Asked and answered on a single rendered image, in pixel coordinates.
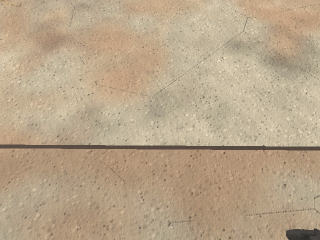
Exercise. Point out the robot right hand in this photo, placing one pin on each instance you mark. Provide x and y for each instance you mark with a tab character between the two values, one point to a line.
303	234

